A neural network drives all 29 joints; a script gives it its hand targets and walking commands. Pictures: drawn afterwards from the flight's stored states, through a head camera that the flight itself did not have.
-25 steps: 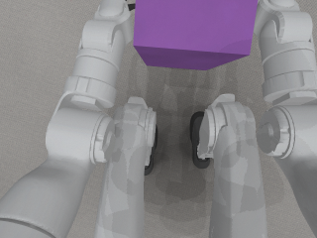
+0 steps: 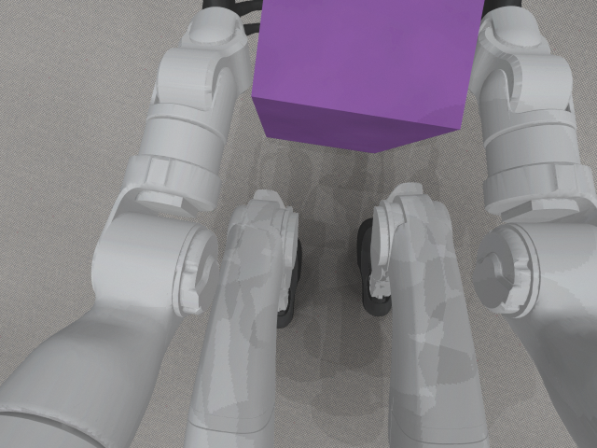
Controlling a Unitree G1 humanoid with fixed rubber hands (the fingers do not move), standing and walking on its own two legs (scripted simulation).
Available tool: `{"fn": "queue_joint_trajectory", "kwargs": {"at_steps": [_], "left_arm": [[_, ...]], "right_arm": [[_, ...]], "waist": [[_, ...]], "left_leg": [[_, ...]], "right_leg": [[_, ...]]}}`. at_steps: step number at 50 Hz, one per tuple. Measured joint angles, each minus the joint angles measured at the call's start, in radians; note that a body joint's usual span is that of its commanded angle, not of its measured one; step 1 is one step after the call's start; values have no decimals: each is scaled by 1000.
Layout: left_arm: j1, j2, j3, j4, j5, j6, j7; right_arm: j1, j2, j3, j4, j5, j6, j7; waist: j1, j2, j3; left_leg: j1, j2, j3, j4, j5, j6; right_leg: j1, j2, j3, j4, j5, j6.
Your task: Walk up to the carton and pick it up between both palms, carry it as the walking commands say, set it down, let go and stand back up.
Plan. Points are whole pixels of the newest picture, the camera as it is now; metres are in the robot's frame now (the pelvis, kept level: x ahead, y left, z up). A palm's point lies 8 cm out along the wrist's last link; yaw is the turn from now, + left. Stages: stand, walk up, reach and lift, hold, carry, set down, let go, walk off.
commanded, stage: reach and lift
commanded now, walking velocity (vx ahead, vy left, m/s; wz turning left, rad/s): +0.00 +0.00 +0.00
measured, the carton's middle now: (352, 10) +0.57 -0.03 -0.12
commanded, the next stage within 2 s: none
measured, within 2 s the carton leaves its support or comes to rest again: neither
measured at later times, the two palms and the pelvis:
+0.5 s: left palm out of the picture +0.51 +0.10 +0.03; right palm out of the picture +0.51 -0.17 +0.02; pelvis -0.01 +0.00 +0.05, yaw +0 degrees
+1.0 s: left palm out of the picture +0.49 +0.10 +0.11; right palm out of the picture +0.48 -0.17 +0.10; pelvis +0.00 +0.01 +0.11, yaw -1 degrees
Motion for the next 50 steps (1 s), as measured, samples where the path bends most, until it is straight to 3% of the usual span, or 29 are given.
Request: {"fn": "queue_joint_trajectory", "kwargs": {"at_steps": [7,19,28,35,40,50], "left_arm": [[21,-23,44,0,15,-15,-5],[60,-17,-3,-42,15,34,-6],[60,-58,96,-42,69,29,-23],[113,-59,42,-57,75,19,-24],[193,-64,-5,-132,75,43,-21],[210,-97,59,-157,81,59,-19]], "right_arm": [[4,10,-17,0,-20,4,6],[63,29,-17,-59,-20,46,2],[64,53,-58,-59,-60,44,12],[94,61,-62,-70,-61,46,20],[163,87,-62,-146,-61,73,22],[194,99,-63,-160,-66,73,24]], "waist": [[0,0,-1],[0,0,1],[0,-7,-3],[0,-7,-1],[0,-7,1],[0,-10,-3]], "left_leg": [[34,-1,0,-48,20,0],[165,-2,0,-131,26,2],[249,-3,-1,-197,36,7],[284,-3,-2,-260,48,9],[352,-3,-2,-306,48,12],[514,-3,-2,-386,63,13]], "right_leg": [[33,1,6,-44,17,0],[163,4,17,-123,21,7],[248,5,25,-188,27,8],[284,6,32,-250,38,17],[350,7,38,-292,37,20],[509,8,47,-367,48,21]]}}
